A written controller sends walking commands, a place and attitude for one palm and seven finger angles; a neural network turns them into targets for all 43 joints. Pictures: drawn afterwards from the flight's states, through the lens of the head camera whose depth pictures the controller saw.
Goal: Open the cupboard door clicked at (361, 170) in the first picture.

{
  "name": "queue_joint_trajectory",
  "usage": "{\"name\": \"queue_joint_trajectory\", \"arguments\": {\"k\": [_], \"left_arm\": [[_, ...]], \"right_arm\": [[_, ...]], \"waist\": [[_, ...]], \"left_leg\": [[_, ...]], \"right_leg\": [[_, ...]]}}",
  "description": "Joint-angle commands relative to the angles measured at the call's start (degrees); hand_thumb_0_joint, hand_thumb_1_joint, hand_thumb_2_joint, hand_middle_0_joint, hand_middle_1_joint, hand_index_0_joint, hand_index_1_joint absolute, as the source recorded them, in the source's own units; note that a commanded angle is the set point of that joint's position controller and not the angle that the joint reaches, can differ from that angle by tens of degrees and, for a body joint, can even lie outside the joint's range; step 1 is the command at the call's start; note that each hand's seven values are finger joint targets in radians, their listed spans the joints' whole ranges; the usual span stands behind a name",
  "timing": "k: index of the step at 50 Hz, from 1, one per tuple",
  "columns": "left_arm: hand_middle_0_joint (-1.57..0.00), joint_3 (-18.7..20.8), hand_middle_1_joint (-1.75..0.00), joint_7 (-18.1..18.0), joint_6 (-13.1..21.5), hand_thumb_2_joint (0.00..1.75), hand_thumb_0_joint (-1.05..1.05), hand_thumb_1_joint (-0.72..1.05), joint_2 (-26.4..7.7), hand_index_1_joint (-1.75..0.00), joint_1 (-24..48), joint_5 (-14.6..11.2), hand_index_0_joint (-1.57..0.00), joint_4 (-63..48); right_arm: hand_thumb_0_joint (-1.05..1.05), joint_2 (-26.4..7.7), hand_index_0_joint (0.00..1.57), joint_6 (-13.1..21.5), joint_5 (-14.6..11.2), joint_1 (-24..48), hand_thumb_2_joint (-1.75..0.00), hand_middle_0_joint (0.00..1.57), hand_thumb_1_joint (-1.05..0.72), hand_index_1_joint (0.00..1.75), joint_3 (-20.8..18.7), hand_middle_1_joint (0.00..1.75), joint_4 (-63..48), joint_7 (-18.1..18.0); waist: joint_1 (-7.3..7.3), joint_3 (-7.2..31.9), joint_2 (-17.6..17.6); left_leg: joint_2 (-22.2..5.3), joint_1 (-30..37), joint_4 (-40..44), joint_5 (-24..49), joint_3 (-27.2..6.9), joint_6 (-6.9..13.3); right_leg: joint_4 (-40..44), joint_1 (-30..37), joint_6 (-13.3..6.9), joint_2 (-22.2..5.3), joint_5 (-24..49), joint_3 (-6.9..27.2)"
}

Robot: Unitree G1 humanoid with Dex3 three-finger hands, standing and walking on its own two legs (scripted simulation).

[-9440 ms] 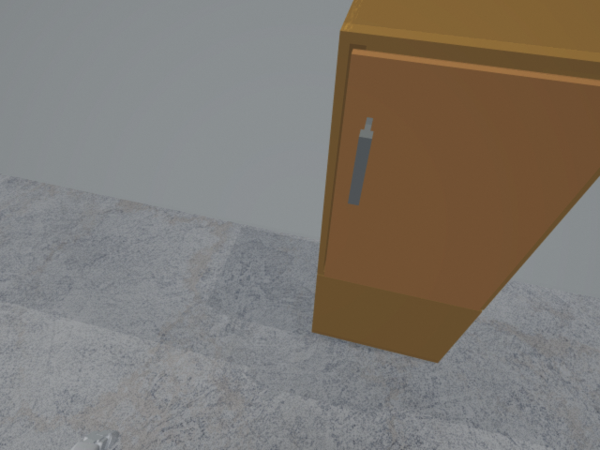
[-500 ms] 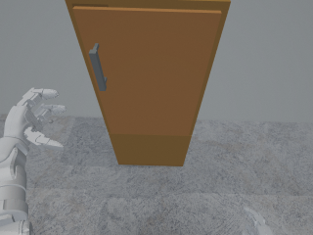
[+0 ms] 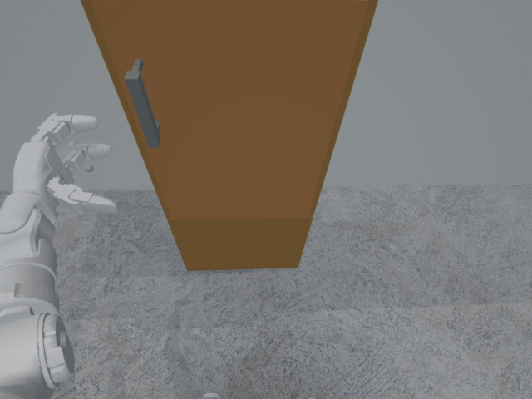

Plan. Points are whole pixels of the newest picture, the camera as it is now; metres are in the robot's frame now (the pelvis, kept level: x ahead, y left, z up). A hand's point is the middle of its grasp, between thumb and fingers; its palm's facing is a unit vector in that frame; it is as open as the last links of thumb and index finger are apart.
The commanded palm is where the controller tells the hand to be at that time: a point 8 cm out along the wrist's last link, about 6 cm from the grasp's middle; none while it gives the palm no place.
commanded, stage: move the hooked fingers beside the handle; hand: left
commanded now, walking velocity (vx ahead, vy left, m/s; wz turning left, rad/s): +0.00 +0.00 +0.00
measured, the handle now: (146, 105) +0.58 +0.21 +0.09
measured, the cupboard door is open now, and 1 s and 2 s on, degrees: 0 0 0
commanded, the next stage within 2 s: slide the fingers in behind the handle in 1.50 s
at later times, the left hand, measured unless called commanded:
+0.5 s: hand (102, 134) +0.49 +0.26 +0.10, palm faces +0.05 -1.00 -0.01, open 14.0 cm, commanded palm +0.47 +0.31 +0.10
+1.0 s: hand (109, 121) +0.53 +0.26 +0.10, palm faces +0.04 -1.00 -0.01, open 14.0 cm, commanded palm +0.51 +0.31 +0.09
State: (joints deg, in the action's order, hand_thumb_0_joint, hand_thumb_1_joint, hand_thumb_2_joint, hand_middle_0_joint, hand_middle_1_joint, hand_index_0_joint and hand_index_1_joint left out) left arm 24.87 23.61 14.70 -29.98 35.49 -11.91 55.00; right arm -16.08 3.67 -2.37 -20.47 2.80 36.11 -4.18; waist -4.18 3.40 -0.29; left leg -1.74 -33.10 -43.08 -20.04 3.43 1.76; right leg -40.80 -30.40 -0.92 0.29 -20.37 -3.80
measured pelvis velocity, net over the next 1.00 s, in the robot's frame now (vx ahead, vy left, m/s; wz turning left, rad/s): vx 0.02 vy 0.01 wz -0.04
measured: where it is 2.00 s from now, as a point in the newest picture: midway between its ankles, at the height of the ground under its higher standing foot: outside the picture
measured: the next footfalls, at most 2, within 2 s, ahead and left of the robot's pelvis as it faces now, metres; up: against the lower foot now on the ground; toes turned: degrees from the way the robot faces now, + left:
none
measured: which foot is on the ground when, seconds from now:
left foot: down 0.00-1.00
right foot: down 0.00-1.00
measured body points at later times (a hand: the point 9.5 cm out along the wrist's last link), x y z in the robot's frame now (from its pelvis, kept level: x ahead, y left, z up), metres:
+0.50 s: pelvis +0.00 +0.00 -0.01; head +0.11 +0.02 +0.43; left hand +0.48 +0.32 +0.11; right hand +0.01 -0.28 -0.11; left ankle +0.01 +0.10 -0.71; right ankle +0.00 -0.11 -0.71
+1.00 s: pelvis +0.02 +0.01 -0.01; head +0.15 +0.03 +0.42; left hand +0.52 +0.32 +0.10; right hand -0.02 -0.26 -0.11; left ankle +0.01 +0.10 -0.71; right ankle +0.00 -0.11 -0.71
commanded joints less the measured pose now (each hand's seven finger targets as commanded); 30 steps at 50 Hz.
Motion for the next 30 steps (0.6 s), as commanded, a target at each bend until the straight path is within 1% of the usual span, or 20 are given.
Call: {"name": "queue_joint_trajectory", "arguments": {"k": [1, 3, 4, 5, 6, 8, 11, 13, 14, 16, 17, 19, 21, 22, 23, 24, 25, 26, 28, 30], "left_arm": [[-0.3, 1.26, -1.2, 0.2, 6.06, 0.3, 0.0, -0.5, -17.56, -1.2, 29.04, 0.11, -0.3, -10.49], [-0.3, 1.6, -1.2, 0.33, 6.76, 0.3, 0.0, -0.5, -17.56, -1.2, 29.39, -0.32, -0.3, -7.97], [-0.3, 2.52, -1.2, 0.46, 6.76, 0.3, 0.0, -0.5, -18.82, -1.2, 29.71, -0.16, -0.3, -6.14], [-0.3, 2.18, -1.2, 0.61, 6.4, 0.3, 0.0, -0.5, -18.85, -1.2, 29.97, 0.02, -0.3, -3.91], [-0.3, 1.82, -1.2, 0.71, 6.26, 0.3, 0.0, -0.5, -19.05, -1.2, 31.25, 0.4, -0.3, -3.2], [-0.3, 2.26, -1.2, 0.68, 6.16, 0.3, 0.0, -0.5, -19.87, -1.2, 31.67, 0.78, -0.3, -2.75], [-0.3, 3.14, -1.2, 0.41, 6.32, 0.3, 0.0, -0.5, -22.16, -1.2, 33.9, 1.66, -0.3, -1.95], [-0.3, 2.92, -1.2, 0.25, 6.88, 0.3, 0.0, -0.5, -21.98, -1.2, 35.55, 1.49, -0.3, -2.43], [-0.3, 5.24, -1.2, 0.09, 7.15, 0.3, 0.0, -0.5, -24.53, -1.2, 34.57, 1.72, -0.3, -2.19], [-0.3, 4.28, -1.2, 0.07, 6.99, 0.3, 0.0, -0.5, -24.49, -1.2, 36.25, 2.31, -0.3, -0.92], [-0.3, 3.96, -1.2, 0.12, 6.58, 0.3, 0.0, -0.5, -24.24, -1.2, 36.11, 2.54, -0.3, 0.78], [-0.3, 4.68, -1.2, 0.37, 6.23, 0.3, 0.0, -0.5, -26.28, -1.2, 37.18, 2.82, -0.3, 2.81], [-0.3, 3.16, -1.2, 0.57, 6.12, 0.3, 0.0, -0.5, -26.14, -1.2, 40.73, 3.77, -0.3, 2.89], [-0.3, 4.48, -1.2, 0.37, 6.25, 0.3, 0.0, -0.5, -27.89, -1.2, 41.24, 3.91, -0.3, 3.11], [-0.3, 4.81, -1.2, 0.41, 6.9, 0.3, 0.0, -0.5, -28.31, -1.2, 42.05, 3.66, -0.3, 1.74], [-0.3, 3.87, -1.2, 0.61, 7.09, 0.3, 0.0, -0.5, -26.98, -1.2, 42.68, 3.66, -0.3, 1.38], [-0.3, 4.66, -1.2, 0.63, 7.34, 0.3, 0.0, -0.5, -27.98, -1.2, 43.05, 3.8, -0.3, 1.34], [-0.3, 4.24, -1.2, 0.73, 7.04, 0.3, 0.0, -0.5, -27.06, -1.2, 42.18, 3.71, -0.3, 2.93], [-0.3, 4.78, -1.2, 1.0, 5.93, 0.3, 0.0, -0.5, -28.39, -1.2, 42.46, 3.71, -0.3, 6.92], [-0.3, 5.12, -1.2, 1.08, 5.06, 0.3, 0.0, -0.5, -30.32, -1.2, 43.55, 4.6, -0.3, 7.4]], "right_arm": [[0.0, -9.93, 0.2, 1.14, 0.03, -3.9, -0.9, 0.2, -0.9, 0.3, -4.19, 0.3, -5.04, -0.59], [0.0, -10.17, 0.2, 0.71, 0.24, -4.87, -0.9, 0.2, -0.9, 0.3, -4.2, 0.3, -4.58, -0.47], [0.0, -10.42, 0.2, 0.38, 0.22, -5.21, -0.9, 0.2, -0.9, 0.3, -4.28, 0.3, -4.1, -0.47], [0.0, -10.53, 0.2, -0.01, 0.18, -5.41, -0.9, 0.2, -0.9, 0.3, -4.2, 0.3, -3.92, -0.48], [0.0, -10.58, 0.2, -0.26, 0.22, -5.59, -0.9, 0.2, -0.9, 0.3, -4.16, 0.3, -3.84, -0.46], [0.0, -10.75, 0.2, -0.82, 0.44, -6.38, -0.9, 0.2, -0.9, 0.3, -4.34, 0.3, -3.97, -0.37], [0.0, -10.81, 0.2, -1.8, 0.54, -7.1, -0.9, 0.2, -0.9, 0.3, -4.29, 0.3, -3.88, -0.22], [0.0, -10.78, 0.2, -2.27, 0.69, -7.6, -0.9, 0.2, -0.9, 0.3, -4.25, 0.3, -3.89, -0.08], [0.0, -11.05, 0.2, -2.6, 0.79, -8.08, -0.9, 0.2, -0.9, 0.3, -4.47, 0.3, -3.95, -0.09], [0.0, -10.94, 0.2, -3.21, 0.78, -8.27, -0.9, 0.2, -0.9, 0.3, -4.21, 0.3, -3.81, -0.02], [0.0, -10.95, 0.2, -3.45, 0.74, -8.63, -0.9, 0.2, -0.9, 0.3, -4.24, 0.3, -3.63, 0.0], [0.0, -11.37, 0.2, -4.04, 0.67, -9.27, -0.9, 0.2, -0.9, 0.3, -4.08, 0.3, -3.64, -0.17], [0.0, -11.31, 0.2, -4.39, 0.81, -9.65, -0.9, 0.2, -0.9, 0.3, -3.87, 0.3, -3.37, -0.25], [0.0, -11.64, 0.2, -4.49, 0.95, -10.36, -0.9, 0.2, -0.9, 0.3, -4.02, 0.3, -3.09, -0.28], [0.0, -11.67, 0.2, -4.6, 1.12, -10.65, -0.9, 0.2, -0.9, 0.3, -4.03, 0.3, -3.24, -0.31], [0.0, -11.42, 0.2, -4.66, 1.17, -10.85, -0.9, 0.2, -0.9, 0.3, -4.06, 0.3, -3.1, -0.15], [0.0, -11.56, 0.2, -4.85, 1.35, -11.48, -0.9, 0.2, -0.9, 0.3, -4.16, 0.3, -2.7, -0.09], [0.0, -11.49, 0.2, -5.02, 1.35, -11.63, -0.9, 0.2, -0.9, 0.3, -4.16, 0.3, -2.66, 0.03], [0.0, -11.9, 0.2, -5.54, 1.38, -12.39, -0.9, 0.2, -0.9, 0.3, -3.78, 0.3, -2.3, -0.08], [0.0, -12.06, 0.2, -5.99, 1.32, -12.64, -0.9, 0.2, -0.9, 0.3, -3.82, 0.3, -2.57, -0.16]], "waist": [[-1.21, 20.22, -7.65], [-1.3, 20.76, -5.93], [-1.47, 21.13, -5.52], [-1.87, 20.18, -4.26], [-2.02, 19.41, -5.02], [-1.85, 21.67, -5.3], [-2.2, 22.33, -6.22], [-2.5, 22.92, -6.65], [-1.77, 24.87, -6.5], [-2.65, 23.45, -7.84], [-3.16, 22.86, -6.24], [-3.69, 21.96, -4.83], [-4.59, 21.66, -8.63], [-4.65, 22.54, -7.09], [-4.32, 24.54, -8.39], [-4.67, 26.59, -10.68], [-4.58, 27.37, -10.12], [-4.85, 27.11, -9.1], [-5.46, 23.86, -6.67], [-5.63, 24.04, -7.51]], "left_leg": [[0.53, 15.28, 3.91, 16.35, -5.23, -0.04], [0.37, 15.37, 3.22, 17.65, -5.7, -0.05], [0.19, 14.81, 3.05, 17.58, -5.63, -0.12], [0.3, 13.32, 2.86, 16.45, -5.37, 0.12], [0.28, 12.75, 2.88, 16.72, -5.5, 0.09], [0.35, 13.27, 2.1, 18.12, -5.39, 0.24], [0.24, 12.6, 1.6, 18.35, -5.35, 0.22], [0.21, 12.95, 1.2, 20.05, -5.46, 0.26], [0.11, 13.32, 0.91, 20.92, -5.4, 0.16], [0.15, 12.19, 0.72, 20.24, -5.18, 0.27], [0.2, 11.11, 0.53, 19.2, -4.88, 0.5], [0.21, 9.03, 0.39, 18.57, -4.76, 0.77], [0.21, 9.28, 0.19, 17.15, -4.94, 0.6], [0.02, 9.59, -0.07, 17.52, -5.44, 0.69], [0.01, 11.2, -0.46, 19.96, -5.66, 0.55], [-0.02, 13.02, -0.82, 21.18, -5.41, 0.37], [-0.27, 13.73, -1.14, 22.34, -5.94, 0.22], [-0.22, 13.2, -1.33, 22.34, -5.75, 0.34], [-0.23, 10.03, -1.3, 21.02, -5.83, 0.64], [-0.13, 8.41, -1.6, 20.09, -5.23, 0.85]], "right_leg": [[3.6, 0.91, -0.4, 1.65, 15.04, 2.23], [3.15, 0.53, -0.59, 2.01, 15.35, 2.02], [2.98, 0.21, -0.4, 1.95, 15.44, 2.03], [3.11, 0.07, -0.19, 1.92, 15.22, 2.21], [2.92, -0.43, -0.23, 1.82, 15.36, 2.04], [2.39, -0.04, -0.33, 1.96, 16.27, 2.18], [2.16, -0.5, -0.07, 1.98, 16.6, 2.36], [1.83, -0.33, -0.21, 2.17, 17.68, 2.27], [1.56, 0.24, -0.11, 2.2, 18.33, 2.39], [1.62, -0.7, 0.02, 2.19, 18.15, 2.49], [1.86, -0.6, 0.23, 2.27, 18.02, 2.66], [2.0, -0.18, 0.32, 2.33, 18.44, 2.94], [1.89, -2.39, 0.24, 2.24, 16.62, 2.92], [1.81, -2.52, 0.27, 2.36, 16.4, 2.87], [1.32, -2.07, 0.0, 2.53, 17.76, 2.81], [1.27, -2.7, 0.15, 2.51, 18.43, 2.89], [0.97, -3.16, 0.07, 2.63, 18.57, 2.56], [1.14, -3.11, 0.22, 2.71, 18.81, 2.61], [1.24, -3.25, 0.17, 2.81, 18.41, 2.45], [1.44, -2.91, 0.53, 2.55, 18.83, 3.01]]}}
